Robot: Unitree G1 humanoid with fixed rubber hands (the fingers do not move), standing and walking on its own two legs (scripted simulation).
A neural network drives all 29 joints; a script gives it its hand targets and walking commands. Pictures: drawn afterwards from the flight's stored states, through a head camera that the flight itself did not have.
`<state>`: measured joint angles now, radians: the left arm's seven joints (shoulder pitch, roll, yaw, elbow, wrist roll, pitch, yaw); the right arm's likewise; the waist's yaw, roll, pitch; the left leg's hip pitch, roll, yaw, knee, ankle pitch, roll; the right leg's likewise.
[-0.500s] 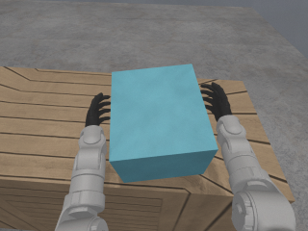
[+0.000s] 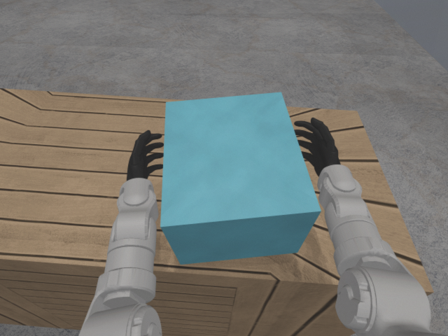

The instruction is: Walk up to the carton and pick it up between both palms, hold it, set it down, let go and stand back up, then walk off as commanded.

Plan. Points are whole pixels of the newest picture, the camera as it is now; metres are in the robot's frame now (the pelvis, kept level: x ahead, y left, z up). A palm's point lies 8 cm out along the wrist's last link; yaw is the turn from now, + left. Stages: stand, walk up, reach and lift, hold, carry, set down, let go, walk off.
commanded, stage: set down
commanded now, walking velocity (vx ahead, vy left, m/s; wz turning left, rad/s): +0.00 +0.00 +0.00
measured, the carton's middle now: (231, 177) +0.43 -0.01 +0.04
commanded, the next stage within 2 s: none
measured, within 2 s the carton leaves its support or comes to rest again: rests again in 0.72 s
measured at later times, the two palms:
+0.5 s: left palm (143, 176) +0.39 +0.15 +0.09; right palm (326, 166) +0.41 -0.18 +0.10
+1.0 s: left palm (146, 178) +0.40 +0.15 +0.07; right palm (323, 172) +0.42 -0.18 +0.08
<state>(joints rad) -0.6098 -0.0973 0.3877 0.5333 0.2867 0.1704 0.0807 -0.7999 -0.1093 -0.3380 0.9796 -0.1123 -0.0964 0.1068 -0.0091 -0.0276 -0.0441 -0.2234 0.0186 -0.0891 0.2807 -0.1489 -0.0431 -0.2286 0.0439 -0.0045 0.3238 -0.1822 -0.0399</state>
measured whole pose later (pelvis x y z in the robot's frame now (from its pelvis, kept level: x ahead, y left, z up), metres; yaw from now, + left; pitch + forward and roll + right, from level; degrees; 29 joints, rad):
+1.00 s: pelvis +0.01 +0.00 +0.00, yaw +0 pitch +8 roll +0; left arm -0.61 -0.12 0.42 0.59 0.30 0.02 0.07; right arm -0.74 -0.11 -0.36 0.98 -0.14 -0.21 0.11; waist -0.01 -0.03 -0.05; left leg -0.28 0.02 -0.09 0.28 -0.15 -0.04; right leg -0.28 0.04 0.00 0.32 -0.18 -0.04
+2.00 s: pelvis -0.03 +0.00 -0.01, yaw -1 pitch +15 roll -1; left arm -0.66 0.02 0.18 0.98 0.01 -0.20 0.19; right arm -0.81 -0.39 0.17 1.33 0.44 -0.30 0.12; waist 0.01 -0.01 -0.19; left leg -0.50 0.04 -0.09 0.38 -0.14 -0.06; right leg -0.47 0.07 0.00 0.34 -0.12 -0.05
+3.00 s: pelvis -0.03 -0.01 +0.00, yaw -1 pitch -2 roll +0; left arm -0.01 0.07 0.08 0.19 -0.02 0.15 0.16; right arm -0.03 -0.42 0.01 0.49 0.43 -0.09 0.19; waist 0.01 -0.02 -0.06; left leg -0.15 0.04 -0.09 0.34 -0.15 -0.06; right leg -0.14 0.07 0.00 0.34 -0.16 -0.06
